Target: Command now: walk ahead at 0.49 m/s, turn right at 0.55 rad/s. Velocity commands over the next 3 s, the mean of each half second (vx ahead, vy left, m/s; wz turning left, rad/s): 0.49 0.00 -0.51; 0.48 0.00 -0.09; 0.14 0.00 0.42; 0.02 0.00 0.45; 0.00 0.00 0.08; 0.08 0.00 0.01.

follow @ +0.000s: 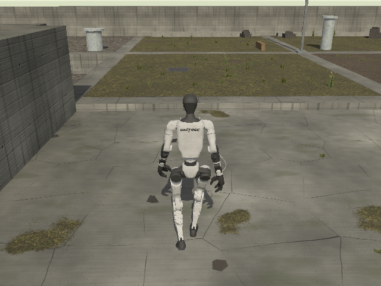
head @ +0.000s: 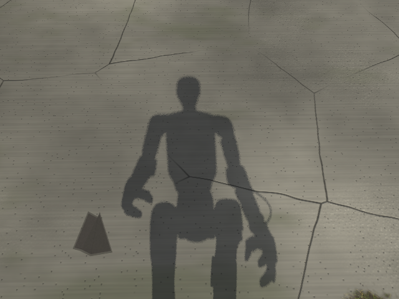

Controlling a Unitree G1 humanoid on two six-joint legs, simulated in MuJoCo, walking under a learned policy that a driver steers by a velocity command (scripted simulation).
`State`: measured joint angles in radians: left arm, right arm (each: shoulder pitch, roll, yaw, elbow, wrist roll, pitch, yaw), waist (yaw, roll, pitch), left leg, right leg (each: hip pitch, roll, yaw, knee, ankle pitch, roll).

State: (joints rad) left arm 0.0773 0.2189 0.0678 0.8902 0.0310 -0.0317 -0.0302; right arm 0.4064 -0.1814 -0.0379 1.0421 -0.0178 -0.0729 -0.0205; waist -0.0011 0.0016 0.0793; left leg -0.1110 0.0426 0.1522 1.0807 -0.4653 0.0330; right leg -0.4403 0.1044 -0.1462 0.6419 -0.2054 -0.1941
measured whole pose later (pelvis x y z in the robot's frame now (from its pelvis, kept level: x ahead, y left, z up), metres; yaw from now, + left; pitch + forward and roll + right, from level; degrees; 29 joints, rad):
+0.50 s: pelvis +0.30 +0.02 +0.01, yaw -16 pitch +2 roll +0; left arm 0.47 0.27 0.07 0.96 0.02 -0.06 0.01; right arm 0.00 -0.23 -0.02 0.74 -0.03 -0.07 0.02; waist 0.09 0.01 0.04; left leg -0.48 -0.01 0.03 0.51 -0.07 0.05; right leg 0.08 0.13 0.19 0.43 -0.46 -0.11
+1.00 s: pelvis +0.55 -0.06 +0.02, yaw -16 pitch +1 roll +2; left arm 0.00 0.21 0.00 0.78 0.04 -0.07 -0.03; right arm 0.46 -0.20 -0.03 0.99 -0.01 -0.08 0.00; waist -0.09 -0.03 0.05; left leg 0.05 -0.05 0.03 0.31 -0.37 0.03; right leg -0.47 -0.02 -0.04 0.50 -0.04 -0.06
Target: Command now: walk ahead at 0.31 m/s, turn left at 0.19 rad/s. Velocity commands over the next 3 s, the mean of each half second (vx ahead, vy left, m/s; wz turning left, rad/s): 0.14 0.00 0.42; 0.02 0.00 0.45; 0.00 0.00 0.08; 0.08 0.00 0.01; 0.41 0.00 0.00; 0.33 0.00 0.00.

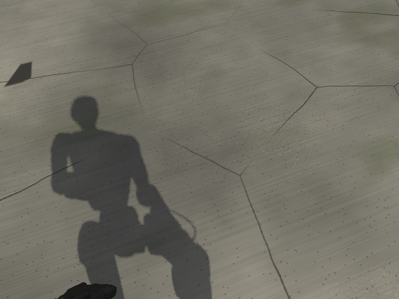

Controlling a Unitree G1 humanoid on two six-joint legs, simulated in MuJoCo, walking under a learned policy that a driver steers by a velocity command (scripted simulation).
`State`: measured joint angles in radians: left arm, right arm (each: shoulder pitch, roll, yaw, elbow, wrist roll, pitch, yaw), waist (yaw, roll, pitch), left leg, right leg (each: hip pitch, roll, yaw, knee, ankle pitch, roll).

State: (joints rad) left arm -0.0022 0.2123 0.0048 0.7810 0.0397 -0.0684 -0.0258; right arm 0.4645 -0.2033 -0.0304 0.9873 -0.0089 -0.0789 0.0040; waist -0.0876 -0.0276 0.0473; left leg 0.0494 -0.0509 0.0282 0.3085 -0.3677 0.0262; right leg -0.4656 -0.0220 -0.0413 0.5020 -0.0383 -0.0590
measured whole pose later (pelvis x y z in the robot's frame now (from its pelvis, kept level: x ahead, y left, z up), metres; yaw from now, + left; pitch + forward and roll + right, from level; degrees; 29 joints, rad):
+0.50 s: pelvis +0.08 +0.00 +0.00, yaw +16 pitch +0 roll -1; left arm 0.23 0.25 0.05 0.85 0.03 0.00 0.02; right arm 0.17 -0.23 -0.06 0.77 -0.02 0.07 0.03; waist 0.01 -0.01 0.04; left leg -0.33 0.03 0.08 0.65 -0.33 0.03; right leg -0.26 -0.10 -0.31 0.54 -0.27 -0.03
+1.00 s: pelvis +0.08 -0.01 +0.00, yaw +29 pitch +0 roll +0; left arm 0.21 0.24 0.04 0.77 0.02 0.03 0.03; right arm 0.20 -0.27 -0.05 0.76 -0.01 0.05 0.00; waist -0.01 0.03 0.04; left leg -0.31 -0.10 -0.11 0.53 -0.24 0.04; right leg -0.24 0.02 0.00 0.49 -0.25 -0.03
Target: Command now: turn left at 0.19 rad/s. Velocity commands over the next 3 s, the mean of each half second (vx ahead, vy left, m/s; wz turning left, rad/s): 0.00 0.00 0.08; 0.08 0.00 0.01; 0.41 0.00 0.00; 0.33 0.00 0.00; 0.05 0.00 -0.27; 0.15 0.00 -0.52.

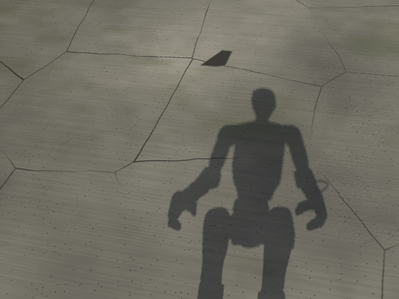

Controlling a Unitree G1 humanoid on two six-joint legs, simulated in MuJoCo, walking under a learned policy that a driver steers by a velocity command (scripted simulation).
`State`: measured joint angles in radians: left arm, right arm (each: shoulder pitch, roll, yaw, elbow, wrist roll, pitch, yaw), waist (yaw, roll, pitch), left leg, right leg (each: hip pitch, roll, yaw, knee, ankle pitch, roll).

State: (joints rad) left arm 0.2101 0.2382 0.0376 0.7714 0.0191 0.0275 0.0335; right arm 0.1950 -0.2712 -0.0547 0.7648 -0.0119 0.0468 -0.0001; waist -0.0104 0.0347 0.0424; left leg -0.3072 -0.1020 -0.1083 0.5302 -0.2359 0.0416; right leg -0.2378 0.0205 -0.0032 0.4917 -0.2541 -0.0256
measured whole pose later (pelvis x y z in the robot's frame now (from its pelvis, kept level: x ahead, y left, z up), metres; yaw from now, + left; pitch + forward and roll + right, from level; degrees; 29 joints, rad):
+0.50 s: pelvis -0.02 +0.00 +0.01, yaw +1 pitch -2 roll +0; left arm 0.20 0.24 0.03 0.95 0.01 0.01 0.01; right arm 0.21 -0.23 -0.01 0.98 -0.01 0.01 -0.03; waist 0.01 0.00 0.04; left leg -0.11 -0.03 -0.06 0.38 -0.23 0.01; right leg -0.17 0.02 -0.01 0.39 -0.18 -0.02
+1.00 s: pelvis +0.00 +0.00 +0.01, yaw +0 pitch +0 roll +0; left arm 0.29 0.21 0.02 1.07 0.03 -0.01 0.00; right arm 0.35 -0.21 -0.03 1.11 -0.02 0.00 -0.03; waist -0.01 0.01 -0.02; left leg -0.11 -0.04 -0.06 0.40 -0.30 0.05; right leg -0.27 0.02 -0.04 0.63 -0.40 -0.06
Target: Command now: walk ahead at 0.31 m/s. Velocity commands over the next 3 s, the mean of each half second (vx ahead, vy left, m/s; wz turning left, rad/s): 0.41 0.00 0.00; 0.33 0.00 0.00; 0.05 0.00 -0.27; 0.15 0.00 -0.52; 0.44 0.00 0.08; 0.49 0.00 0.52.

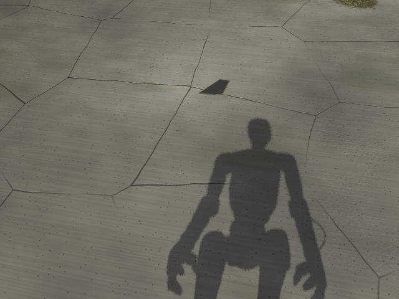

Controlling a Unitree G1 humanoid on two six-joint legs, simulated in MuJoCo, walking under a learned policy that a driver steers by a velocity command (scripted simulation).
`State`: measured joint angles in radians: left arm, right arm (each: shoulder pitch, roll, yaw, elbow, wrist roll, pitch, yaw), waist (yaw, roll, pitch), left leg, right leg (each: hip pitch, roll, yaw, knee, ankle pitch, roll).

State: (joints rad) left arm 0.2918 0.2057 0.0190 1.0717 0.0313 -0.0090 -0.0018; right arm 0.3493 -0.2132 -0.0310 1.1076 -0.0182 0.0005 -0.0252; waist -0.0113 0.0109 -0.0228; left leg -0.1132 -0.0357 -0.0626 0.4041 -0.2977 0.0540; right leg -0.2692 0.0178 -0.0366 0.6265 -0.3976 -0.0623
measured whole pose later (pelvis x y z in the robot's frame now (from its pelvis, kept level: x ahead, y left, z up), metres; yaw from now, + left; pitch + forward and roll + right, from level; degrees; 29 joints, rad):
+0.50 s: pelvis +0.23 -0.01 -0.02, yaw -1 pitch +1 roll +0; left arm 0.53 0.15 0.00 1.14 0.02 -0.10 0.02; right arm -0.03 -0.19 -0.02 0.90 -0.02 -0.06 0.02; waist 0.06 0.01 0.07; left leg -0.48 -0.04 0.13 0.54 -0.12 0.13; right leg 0.17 0.05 -0.02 0.32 -0.46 -0.06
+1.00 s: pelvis +0.48 -0.02 -0.01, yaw +0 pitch -1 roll +1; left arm 0.11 0.16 0.01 0.98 0.03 -0.07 0.02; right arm 0.40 -0.15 0.00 1.10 -0.01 -0.07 -0.03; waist -0.04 -0.01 0.08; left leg -0.02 -0.08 0.09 0.47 -0.41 0.08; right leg -0.39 0.01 -0.08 0.51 -0.07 -0.08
